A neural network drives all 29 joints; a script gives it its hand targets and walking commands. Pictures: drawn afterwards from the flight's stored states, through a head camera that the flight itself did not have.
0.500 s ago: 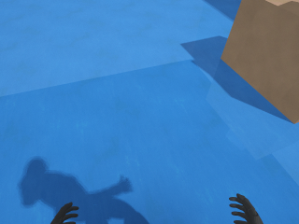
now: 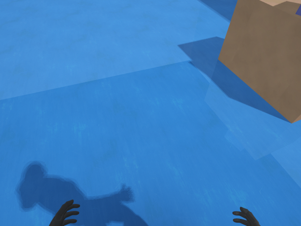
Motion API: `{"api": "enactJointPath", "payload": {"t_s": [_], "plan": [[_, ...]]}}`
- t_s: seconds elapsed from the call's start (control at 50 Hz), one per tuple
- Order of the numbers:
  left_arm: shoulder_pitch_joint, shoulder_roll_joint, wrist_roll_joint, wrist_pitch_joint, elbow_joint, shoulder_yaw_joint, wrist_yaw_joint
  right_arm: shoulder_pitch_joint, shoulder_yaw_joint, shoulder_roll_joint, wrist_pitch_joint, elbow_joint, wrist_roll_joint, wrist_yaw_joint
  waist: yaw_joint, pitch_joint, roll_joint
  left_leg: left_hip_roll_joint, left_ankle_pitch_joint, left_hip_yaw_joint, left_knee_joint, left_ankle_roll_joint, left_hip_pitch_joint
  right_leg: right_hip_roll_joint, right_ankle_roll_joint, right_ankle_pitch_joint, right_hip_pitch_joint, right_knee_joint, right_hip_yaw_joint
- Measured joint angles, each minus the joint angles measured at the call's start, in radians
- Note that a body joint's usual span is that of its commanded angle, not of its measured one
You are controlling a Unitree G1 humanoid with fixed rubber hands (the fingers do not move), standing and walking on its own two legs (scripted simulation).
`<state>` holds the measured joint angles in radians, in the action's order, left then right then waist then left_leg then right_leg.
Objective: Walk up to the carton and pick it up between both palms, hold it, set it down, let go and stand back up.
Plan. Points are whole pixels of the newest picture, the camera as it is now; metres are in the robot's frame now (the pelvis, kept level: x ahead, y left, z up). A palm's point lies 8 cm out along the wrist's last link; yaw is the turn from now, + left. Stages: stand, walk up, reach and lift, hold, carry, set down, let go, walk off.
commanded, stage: walk up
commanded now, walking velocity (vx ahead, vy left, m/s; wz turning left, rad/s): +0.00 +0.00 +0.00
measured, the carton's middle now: out of the picture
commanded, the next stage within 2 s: none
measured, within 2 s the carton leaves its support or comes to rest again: neither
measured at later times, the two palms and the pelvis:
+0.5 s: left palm (81, 165) +0.28 +0.22 -0.03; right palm out of the picture +0.06 -0.42 -0.05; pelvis +0.05 -0.06 +0.00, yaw -16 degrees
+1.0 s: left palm (145, 118) +0.48 +0.04 -0.06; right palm out of the picture +0.23 -0.56 -0.05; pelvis +0.27 -0.22 +0.00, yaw -36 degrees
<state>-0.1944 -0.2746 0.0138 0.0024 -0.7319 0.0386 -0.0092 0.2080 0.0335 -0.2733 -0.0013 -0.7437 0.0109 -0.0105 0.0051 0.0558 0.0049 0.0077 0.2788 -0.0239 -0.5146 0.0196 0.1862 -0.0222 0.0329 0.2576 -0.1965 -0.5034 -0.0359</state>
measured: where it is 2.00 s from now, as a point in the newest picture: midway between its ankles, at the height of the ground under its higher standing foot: (219, 148)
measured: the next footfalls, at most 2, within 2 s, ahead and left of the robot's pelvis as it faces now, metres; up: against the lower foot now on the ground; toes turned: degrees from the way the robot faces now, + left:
right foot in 0.60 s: +0.20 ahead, -0.31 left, +0.00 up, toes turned -29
left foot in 1.14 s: +0.62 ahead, -0.25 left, +0.00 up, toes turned -39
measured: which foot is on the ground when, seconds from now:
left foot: down 0.00-0.64, up 0.66-1.00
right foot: down 0.00-0.22, up 0.24-0.58, down 0.60-1.00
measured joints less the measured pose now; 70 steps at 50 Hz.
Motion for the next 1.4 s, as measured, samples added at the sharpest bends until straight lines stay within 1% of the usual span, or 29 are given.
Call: {"api": "enactJointPath", "payload": {"t_s": [0.2, 0.22, 0.26, 0.32, 0.36, 0.42, 0.5, 0.56, 0.6, 0.62, 0.64, 0.66, 0.68, 0.7, 0.72, 0.76, 0.86, 0.96, 1.02, 1.08, 1.14, 1.16, 1.18, 1.2, 1.24, 1.26, 1.28, 1.32, 1.4], "plan": [[-0.006, -0.002, -0.004, 0.008, -0.020, -0.005, 0.000, -0.009, 0.004, -0.013, 0.005, -0.014, -0.002, 0.001, -0.003, 0.009, -0.003, -0.001, -0.016, -0.003, 0.020, 0.000, 0.000, 0.001, 0.002, -0.020, 0.001, 0.023, -0.003], [-0.020, -0.003, -0.002, 0.010, -0.009, 0.000, -0.013, -0.008, 0.008, -0.015, -0.001, -0.007, 0.014, -0.001, -0.016, 0.001, 0.000, -0.003, -0.004, -0.019, 0.018, 0.006, 0.002, 0.006, -0.013, 0.010, -0.020, -0.001, -0.019], [-0.059, -0.018, 0.000, 0.021, 0.018, 0.016, -0.045, -0.003, 0.020, -0.035, -0.025, 0.025, 0.045, 0.002, -0.041, -0.020, 0.000, -0.019, 0.003, -0.075, 0.029, 0.022, -0.002, 0.008, -0.032, 0.103, -0.112, -0.158, -0.011], [-0.082, -0.064, 0.021, 0.036, 0.046, 0.040, -0.081, 0.020, 0.050, -0.084, -0.064, 0.068, 0.073, 0.023, -0.024, -0.043, -0.018, -0.049, 0.018, -0.126, 0.049, 0.033, -0.019, -0.024, -0.033, 0.111, -0.263, -0.406, 0.034], [-0.081, -0.106, 0.031, 0.032, 0.065, 0.062, -0.104, 0.045, 0.067, -0.119, -0.079, 0.081, 0.075, 0.031, -0.011, -0.050, -0.022, -0.067, 0.020, -0.149, 0.079, 0.027, -0.053, -0.059, -0.032, 0.081, -0.328, -0.472, 0.036], [-0.075, -0.157, 0.024, 0.039, 0.093, 0.089, -0.129, 0.078, 0.085, -0.167, -0.090, 0.097, 0.067, 0.030, 0.007, -0.060, -0.026, -0.099, 0.033, -0.188, 0.112, 0.013, -0.113, -0.108, -0.033, 0.030, -0.380, -0.440, 0.040], [-0.047, -0.192, 0.006, 0.039, 0.124, 0.095, -0.149, 0.116, 0.100, -0.214, -0.093, 0.121, 0.063, 0.015, 0.024, -0.064, -0.017, -0.131, 0.076, -0.248, 0.126, -0.012, -0.196, -0.154, -0.050, -0.045, -0.388, -0.291, 0.052], [-0.024, -0.193, 0.001, 0.035, 0.139, 0.087, -0.150, 0.140, 0.107, -0.241, -0.086, 0.135, 0.060, 0.004, 0.040, -0.079, -0.015, -0.157, 0.139, -0.289, 0.098, -0.031, -0.246, -0.164, -0.071, -0.066, -0.356, -0.216, 0.082], [-0.017, -0.195, -0.001, 0.022, 0.148, 0.076, -0.145, 0.154, 0.110, -0.253, -0.077, 0.142, 0.057, -0.003, 0.049, -0.093, -0.018, -0.186, 0.202, -0.310, 0.040, -0.031, -0.265, -0.149, -0.082, -0.072, -0.314, -0.181, 0.105], [-0.008, -0.185, 0.001, 0.010, 0.144, 0.071, -0.136, 0.152, 0.114, -0.261, -0.069, 0.139, 0.054, -0.007, 0.045, -0.086, -0.043, -0.227, 0.240, -0.309, -0.029, -0.019, -0.258, -0.120, -0.066, -0.075, -0.315, -0.209, 0.114], [0.000, -0.175, 0.003, -0.002, 0.140, 0.062, -0.122, 0.145, 0.116, -0.262, -0.059, 0.136, 0.046, -0.014, 0.038, -0.072, -0.068, -0.262, 0.237, -0.268, -0.162, -0.002, -0.218, -0.088, -0.057, -0.047, -0.320, -0.255, 0.122], [0.000, -0.171, 0.002, -0.013, 0.141, 0.051, -0.104, 0.135, 0.111, -0.253, -0.051, 0.135, 0.036, -0.023, 0.027, -0.059, -0.069, -0.245, 0.259, -0.189, -0.331, 0.006, -0.147, -0.069, -0.056, -0.012, -0.330, -0.293, 0.114], [-0.008, -0.163, -0.001, -0.019, 0.142, 0.042, -0.087, 0.122, 0.101, -0.241, -0.045, 0.139, 0.024, -0.031, 0.014, -0.045, -0.065, -0.199, 0.281, -0.115, -0.488, 0.005, -0.067, -0.055, -0.060, 0.012, -0.328, -0.304, 0.099], [-0.023, -0.149, -0.004, -0.022, 0.140, 0.034, -0.072, 0.108, 0.089, -0.232, -0.043, 0.149, 0.011, -0.039, 0.003, -0.031, -0.066, -0.159, 0.275, -0.065, -0.613, 0.003, 0.012, -0.038, -0.065, 0.015, -0.310, -0.285, 0.086], [-0.043, -0.136, -0.011, -0.025, 0.136, 0.024, -0.055, 0.095, 0.078, -0.223, -0.047, 0.163, 0.000, -0.046, -0.005, -0.017, -0.075, -0.133, 0.243, -0.033, -0.704, 0.004, 0.090, -0.021, -0.068, 0.005, -0.279, -0.248, 0.080], [-0.092, -0.125, -0.017, -0.028, 0.124, 0.007, -0.028, 0.075, 0.056, -0.204, -0.062, 0.193, -0.011, -0.057, -0.020, 0.009, -0.089, -0.115, 0.176, -0.006, -0.765, 0.012, 0.218, 0.011, -0.074, -0.011, -0.202, -0.168, 0.067], [-0.211, -0.144, -0.012, -0.037, 0.091, 0.006, -0.010, 0.088, 0.020, -0.170, -0.046, 0.254, 0.011, -0.067, -0.062, -0.004, -0.090, -0.127, 0.026, 0.022, -0.629, -0.006, 0.431, 0.068, -0.085, -0.006, -0.044, -0.035, 0.016], [-0.282, -0.149, -0.003, -0.057, 0.081, 0.017, -0.017, 0.090, 0.038, -0.176, -0.022, 0.271, 0.024, -0.077, -0.061, -0.046, -0.094, -0.133, -0.144, 0.031, -0.422, -0.028, 0.502, 0.092, -0.073, 0.028, 0.069, 0.052, -0.042], [-0.304, -0.155, 0.008, -0.067, 0.080, 0.019, -0.015, 0.074, 0.056, -0.192, -0.017, 0.275, 0.022, -0.082, -0.057, -0.061, -0.099, -0.121, -0.194, 0.060, -0.312, -0.032, 0.495, 0.095, -0.058, 0.066, 0.120, 0.073, -0.087], [-0.305, -0.180, 0.019, -0.072, 0.085, 0.027, -0.011, 0.073, 0.070, -0.200, -0.016, 0.279, 0.023, -0.083, -0.045, -0.074, -0.089, -0.105, -0.207, 0.074, -0.204, -0.023, 0.447, 0.086, -0.047, 0.132, 0.169, 0.066, -0.113], [-0.292, -0.207, 0.024, -0.066, 0.104, 0.040, -0.005, 0.092, 0.079, -0.211, -0.022, 0.281, 0.026, -0.078, -0.044, -0.088, -0.061, -0.085, -0.153, 0.073, -0.103, 0.007, 0.335, 0.067, -0.025, 0.248, 0.190, -0.023, -0.144], [-0.275, -0.220, 0.021, -0.060, 0.105, 0.046, -0.001, 0.094, 0.082, -0.202, -0.029, 0.275, 0.032, -0.070, -0.033, -0.080, -0.020, -0.058, -0.137, 0.051, -0.125, 0.002, 0.327, 0.040, -0.033, 0.302, 0.172, -0.109, -0.158], [-0.252, -0.222, 0.014, -0.054, 0.104, 0.051, 0.003, 0.093, 0.078, -0.197, -0.034, 0.274, 0.044, -0.058, -0.028, -0.062, 0.016, -0.037, -0.109, 0.020, -0.177, -0.005, 0.329, 0.018, -0.048, 0.307, 0.125, -0.250, -0.170], [-0.235, -0.211, 0.002, -0.050, 0.107, 0.049, 0.006, 0.097, 0.071, -0.200, -0.039, 0.280, 0.051, -0.048, -0.022, -0.046, 0.023, -0.038, -0.074, -0.002, -0.226, -0.008, 0.327, 0.024, -0.058, 0.305, 0.061, -0.412, -0.171], [-0.208, -0.182, -0.004, -0.037, 0.120, 0.032, 0.012, 0.111, 0.069, -0.192, -0.044, 0.279, 0.040, -0.032, -0.002, -0.027, 0.008, -0.061, -0.017, -0.029, -0.251, 0.001, 0.286, 0.053, -0.070, 0.268, -0.076, -0.677, -0.119], [-0.193, -0.176, -0.002, -0.032, 0.123, 0.025, 0.011, 0.125, 0.069, -0.180, -0.046, 0.274, 0.034, -0.025, 0.013, -0.020, 0.003, -0.069, -0.012, -0.036, -0.228, 0.007, 0.250, 0.056, -0.071, 0.241, -0.132, -0.747, -0.081], [-0.177, -0.176, -0.003, -0.030, 0.129, 0.022, 0.006, 0.144, 0.063, -0.169, -0.049, 0.268, 0.034, -0.019, 0.031, -0.015, 0.003, -0.072, -0.011, -0.041, -0.198, 0.010, 0.213, 0.054, -0.070, 0.214, -0.182, -0.782, -0.048], [-0.143, -0.186, -0.003, -0.032, 0.144, 0.023, -0.003, 0.190, 0.047, -0.155, -0.056, 0.251, 0.032, -0.014, 0.052, -0.004, 0.017, -0.070, -0.015, -0.060, -0.130, 0.007, 0.139, 0.035, -0.066, 0.152, -0.266, -0.763, -0.010], [-0.105, -0.198, -0.002, -0.024, 0.162, 0.030, -0.020, 0.268, 0.041, -0.160, -0.062, 0.233, 0.037, -0.019, 0.076, 0.008, 0.035, -0.054, 0.006, -0.116, -0.038, 0.015, 0.015, 0.005, -0.047, 0.055, -0.376, -0.624, -0.006]]}}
